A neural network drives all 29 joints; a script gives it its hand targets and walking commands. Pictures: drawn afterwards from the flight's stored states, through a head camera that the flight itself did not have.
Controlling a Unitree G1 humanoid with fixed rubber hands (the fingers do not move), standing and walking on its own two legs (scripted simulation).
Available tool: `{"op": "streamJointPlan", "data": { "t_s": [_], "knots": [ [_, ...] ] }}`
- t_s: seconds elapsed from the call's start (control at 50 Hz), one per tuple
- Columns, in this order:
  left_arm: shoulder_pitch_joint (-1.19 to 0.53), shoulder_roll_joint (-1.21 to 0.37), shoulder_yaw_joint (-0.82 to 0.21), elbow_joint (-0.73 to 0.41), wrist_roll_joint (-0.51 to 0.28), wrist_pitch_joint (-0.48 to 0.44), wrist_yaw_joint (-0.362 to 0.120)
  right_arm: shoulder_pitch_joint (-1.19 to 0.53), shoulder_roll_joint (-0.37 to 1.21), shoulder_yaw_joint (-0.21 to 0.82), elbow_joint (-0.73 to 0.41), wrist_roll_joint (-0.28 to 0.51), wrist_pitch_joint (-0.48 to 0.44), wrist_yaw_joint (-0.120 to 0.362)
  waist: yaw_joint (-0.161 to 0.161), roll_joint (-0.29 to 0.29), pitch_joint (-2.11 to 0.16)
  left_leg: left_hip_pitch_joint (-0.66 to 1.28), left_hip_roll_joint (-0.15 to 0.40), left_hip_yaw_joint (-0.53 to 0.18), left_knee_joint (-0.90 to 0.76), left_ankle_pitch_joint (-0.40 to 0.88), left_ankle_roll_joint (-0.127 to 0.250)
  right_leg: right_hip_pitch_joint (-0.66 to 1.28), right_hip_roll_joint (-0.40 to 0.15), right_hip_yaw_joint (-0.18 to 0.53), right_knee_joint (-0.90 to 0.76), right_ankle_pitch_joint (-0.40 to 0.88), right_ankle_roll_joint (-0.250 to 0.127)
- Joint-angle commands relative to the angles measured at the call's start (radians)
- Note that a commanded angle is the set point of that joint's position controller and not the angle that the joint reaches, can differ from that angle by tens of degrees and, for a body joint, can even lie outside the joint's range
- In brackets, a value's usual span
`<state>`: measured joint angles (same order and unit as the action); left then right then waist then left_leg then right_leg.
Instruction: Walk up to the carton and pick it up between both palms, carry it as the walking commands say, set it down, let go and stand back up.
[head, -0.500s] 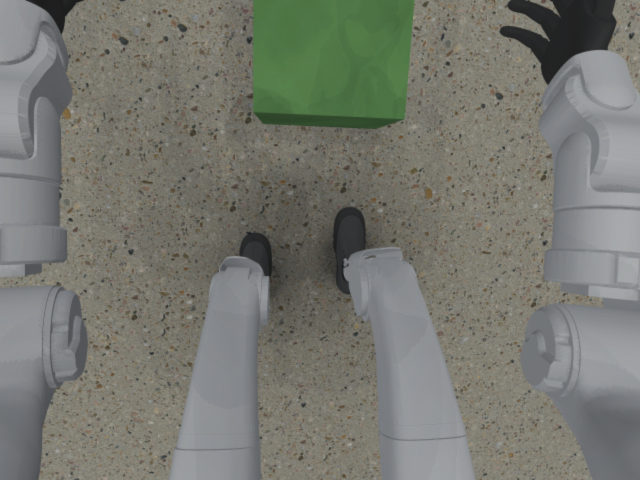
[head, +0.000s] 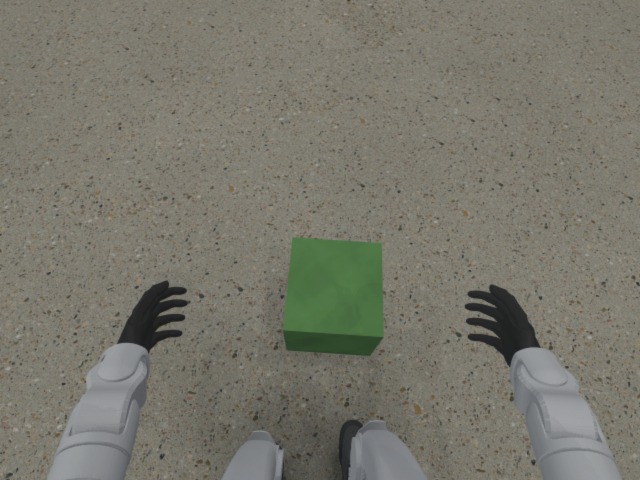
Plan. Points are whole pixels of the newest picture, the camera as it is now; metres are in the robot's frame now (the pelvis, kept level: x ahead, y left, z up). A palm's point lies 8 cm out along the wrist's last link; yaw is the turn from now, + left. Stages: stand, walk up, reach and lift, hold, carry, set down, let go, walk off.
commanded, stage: let go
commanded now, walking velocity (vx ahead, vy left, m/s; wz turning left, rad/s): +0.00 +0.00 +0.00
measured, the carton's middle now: (332, 298) +0.56 -0.06 -0.61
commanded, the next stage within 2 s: stand in 0.78 s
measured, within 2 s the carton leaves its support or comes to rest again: neither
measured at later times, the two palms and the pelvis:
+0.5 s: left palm (97, 401) +0.23 +0.24 -0.01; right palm (545, 392) +0.23 -0.25 -0.02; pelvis +0.07 +0.00 +0.04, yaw +0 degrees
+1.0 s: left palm (64, 460) +0.18 +0.28 -0.04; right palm (552, 404) +0.22 -0.26 -0.02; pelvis +0.07 +0.00 +0.04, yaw +0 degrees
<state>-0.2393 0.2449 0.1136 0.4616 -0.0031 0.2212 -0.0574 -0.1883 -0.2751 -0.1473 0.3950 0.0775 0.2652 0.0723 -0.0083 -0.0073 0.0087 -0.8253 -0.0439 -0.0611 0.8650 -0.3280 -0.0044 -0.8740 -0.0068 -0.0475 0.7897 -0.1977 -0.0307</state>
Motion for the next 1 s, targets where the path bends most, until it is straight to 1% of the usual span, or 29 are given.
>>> {"op": "streamJointPlan", "data": {
  "t_s": [0.0,0.02,0.06,0.08,0.1,0.14,0.16,0.18,0.22,0.26,0.28,0.3,0.36,0.38,0.5,0.52,0.56,0.58,0.7,0.72,0.76,0.78,0.8,0.82,0.84,0.88,0.9,0.92,0.98],
  "knots": [
    [0.026,0.041,-0.009,-0.112,0.017,-0.101,-0.008,0.128,0.018,0.069,-0.056,-0.116,-0.112,0.015,-0.005,0.033,-0.405,0.133,0.041,0.052,-0.330,-0.249,0.031,0.795,0.014,0.107,-0.144,-0.173,0.049],
    [0.086,0.031,-0.025,-0.131,0.018,-0.114,-0.006,0.176,0.024,0.087,-0.078,-0.119,-0.123,0.018,0.006,0.029,-0.405,0.161,0.044,0.046,-0.350,-0.216,0.030,0.834,0.015,0.101,-0.154,-0.135,0.048],
    [0.116,0.031,-0.031,-0.168,0.015,-0.140,0.000,0.215,0.020,0.091,-0.082,-0.117,-0.142,0.016,-0.002,0.030,-0.342,0.184,0.044,0.050,-0.372,-0.196,0.032,0.837,0.020,0.092,-0.176,-0.112,0.050],
    [0.160,0.027,-0.040,-0.188,0.008,-0.151,-0.004,0.263,0.021,0.086,-0.100,-0.125,-0.148,0.015,-0.017,0.030,-0.353,0.202,0.040,0.051,-0.382,-0.175,0.029,0.889,0.022,0.094,-0.185,-0.074,0.050],
    [0.221,0.030,-0.043,-0.217,0.016,-0.164,-0.004,0.311,0.028,0.099,-0.137,-0.119,-0.159,0.014,-0.002,0.031,-0.375,0.235,0.035,0.050,-0.388,-0.120,0.029,0.917,0.023,0.088,-0.192,-0.022,0.051],
    [0.254,0.041,-0.051,-0.264,0.013,-0.183,-0.006,0.331,0.013,0.090,-0.196,-0.120,-0.179,0.014,-0.012,0.033,-0.362,0.307,0.025,0.043,-0.391,-0.027,0.024,0.926,0.028,0.073,-0.204,0.072,0.049],
    [0.350,0.033,-0.052,-0.247,0.009,-0.186,-0.007,0.410,0.008,0.104,-0.206,-0.122,-0.185,0.010,-0.015,0.002,-0.362,0.344,0.019,0.051,-0.400,0.019,0.022,0.970,0.027,0.079,-0.234,0.108,0.048],
    [0.306,0.059,-0.041,-0.271,0.011,-0.188,-0.011,0.362,-0.005,0.095,-0.221,-0.114,-0.192,0.009,-0.013,0.008,-0.330,0.350,0.012,0.052,-0.397,0.028,0.018,0.945,0.024,0.081,-0.245,0.102,0.047],
    [0.381,0.058,-0.033,-0.282,0.022,-0.192,-0.011,0.417,-0.001,0.106,-0.230,-0.107,-0.201,0.011,0.011,0.019,-0.305,0.398,0.008,0.052,-0.421,0.091,0.009,0.984,0.026,0.077,-0.267,0.152,0.046],
    [0.414,0.054,-0.046,-0.270,0.012,-0.191,-0.016,0.430,-0.018,0.119,-0.222,-0.099,-0.203,0.011,0.001,0.015,-0.234,0.416,0.016,0.058,-0.455,0.072,0.004,0.978,0.025,0.077,-0.299,0.123,0.043],
    [0.372,0.067,-0.039,-0.259,0.013,-0.186,-0.019,0.358,-0.028,0.112,-0.213,-0.094,-0.207,0.011,0.015,0.023,-0.168,0.397,0.015,0.054,-0.459,0.066,0.001,0.938,0.028,0.069,-0.301,0.107,0.040],
    [0.392,0.064,-0.042,-0.250,0.001,-0.181,-0.022,0.377,-0.030,0.108,-0.190,-0.097,-0.203,0.011,0.003,0.034,-0.163,0.405,0.016,0.052,-0.471,0.055,-0.003,0.964,0.024,0.075,-0.312,0.099,0.037],
    [0.447,0.063,-0.043,-0.240,0.002,-0.167,-0.026,0.421,-0.042,0.118,-0.156,-0.092,-0.197,0.014,0.008,0.052,-0.142,0.432,0.021,0.047,-0.502,0.064,-0.009,0.999,0.029,0.070,-0.323,0.103,0.036],
    [0.455,0.065,-0.042,-0.232,-0.002,-0.164,-0.029,0.422,-0.042,0.110,-0.151,-0.097,-0.192,0.012,0.008,0.023,-0.141,0.456,0.016,0.047,-0.495,0.097,-0.007,0.997,0.029,0.072,-0.327,0.123,0.036],
    [0.452,0.063,-0.042,-0.192,0.010,-0.140,-0.038,0.423,-0.039,0.101,-0.121,-0.094,-0.177,0.012,-0.001,0.020,-0.114,0.491,0.004,0.040,-0.488,0.130,-0.005,0.994,0.032,0.074,-0.348,0.130,0.033],
    [0.467,0.067,-0.030,-0.172,0.013,-0.136,-0.036,0.412,-0.042,0.101,-0.120,-0.092,-0.178,0.010,0.016,0.016,-0.121,0.487,-0.001,0.037,-0.478,0.140,-0.007,1.006,0.031,0.073,-0.344,0.141,0.034],
    [0.471,0.055,-0.047,-0.158,0.008,-0.137,-0.036,0.432,-0.035,0.095,-0.103,-0.103,-0.173,0.007,0.000,0.020,-0.133,0.495,0.002,0.036,-0.468,0.162,-0.005,1.000,0.031,0.076,-0.337,0.151,0.034],
    [0.484,0.062,-0.051,-0.165,0.010,-0.145,-0.029,0.445,-0.034,0.103,-0.096,-0.102,-0.165,0.004,0.012,0.023,-0.145,0.504,0.001,0.035,-0.461,0.198,-0.003,1.007,0.036,0.074,-0.323,0.182,0.037],
    [0.464,0.052,-0.070,-0.170,0.006,-0.175,-0.011,0.417,-0.042,0.095,-0.090,-0.121,-0.119,-0.018,0.047,0.067,-0.160,0.581,0.014,0.052,-0.421,0.291,-0.007,0.941,0.054,0.055,-0.289,0.158,0.025],
    [0.458,0.050,-0.076,-0.162,0.000,-0.177,-0.013,0.427,-0.042,0.088,-0.079,-0.126,-0.113,-0.023,0.036,0.076,-0.154,0.604,0.020,0.059,-0.417,0.280,-0.004,0.929,0.050,0.059,-0.297,0.144,0.021],
    [0.489,0.059,-0.064,-0.137,0.008,-0.183,-0.011,0.427,-0.057,0.071,-0.078,-0.142,-0.102,-0.030,0.050,0.064,-0.155,0.625,0.025,0.061,-0.411,0.300,-0.007,0.915,0.064,0.053,-0.292,0.130,0.019],
    [0.475,0.244,0.003,0.040,0.038,-0.204,0.031,0.382,-0.188,0.022,0.072,-0.099,-0.181,-0.057,0.035,0.038,-0.312,0.582,0.071,0.021,-0.287,0.354,-0.030,0.854,-0.082,0.086,-0.246,0.420,0.042],
    [0.492,0.237,0.012,0.053,0.051,-0.215,0.047,0.384,-0.168,0.031,0.069,-0.102,-0.208,-0.065,0.030,0.013,-0.330,0.536,0.060,0.019,-0.297,0.317,-0.032,0.892,-0.094,0.099,-0.238,0.430,0.049],
    [0.495,0.230,0.006,0.081,0.058,-0.221,0.052,0.400,-0.150,0.035,0.081,-0.110,-0.228,-0.066,0.016,0.053,-0.321,0.554,0.063,-0.001,-0.322,0.232,-0.024,0.843,-0.097,0.104,-0.248,0.315,0.034],
    [0.464,0.225,0.005,0.098,0.062,-0.227,0.052,0.388,-0.144,0.040,0.082,-0.118,-0.239,-0.065,0.009,0.044,-0.300,0.562,0.068,-0.011,-0.339,0.149,-0.013,0.791,-0.091,0.099,-0.269,0.196,0.032],
    [0.449,0.209,0.000,0.123,0.059,-0.232,0.049,0.364,-0.186,0.026,0.088,-0.129,-0.252,-0.060,0.014,0.113,-0.252,0.560,0.080,-0.048,-0.361,0.058,0.009,0.706,-0.069,0.078,-0.292,0.041,0.032],
    [0.437,0.212,0.005,0.131,0.059,-0.236,0.049,0.373,-0.182,0.023,0.102,-0.133,-0.256,-0.059,0.013,0.114,-0.220,0.545,0.092,-0.064,-0.381,0.020,0.010,0.679,-0.060,0.071,-0.303,-0.022,0.032],
    [0.440,0.205,0.009,0.145,0.063,-0.244,0.048,0.380,-0.175,0.026,0.111,-0.138,-0.260,-0.059,0.014,0.090,-0.205,0.509,0.093,-0.068,-0.377,-0.004,0.015,0.690,-0.064,0.077,-0.310,-0.033,0.034],
    [0.449,0.217,0.010,0.171,0.063,-0.268,0.051,0.407,-0.174,0.019,0.144,-0.140,-0.277,-0.065,0.003,0.072,-0.170,0.487,0.078,-0.051,-0.361,-0.068,0.015,0.664,-0.089,0.137,-0.340,-0.078,0.023]
  ]
}}
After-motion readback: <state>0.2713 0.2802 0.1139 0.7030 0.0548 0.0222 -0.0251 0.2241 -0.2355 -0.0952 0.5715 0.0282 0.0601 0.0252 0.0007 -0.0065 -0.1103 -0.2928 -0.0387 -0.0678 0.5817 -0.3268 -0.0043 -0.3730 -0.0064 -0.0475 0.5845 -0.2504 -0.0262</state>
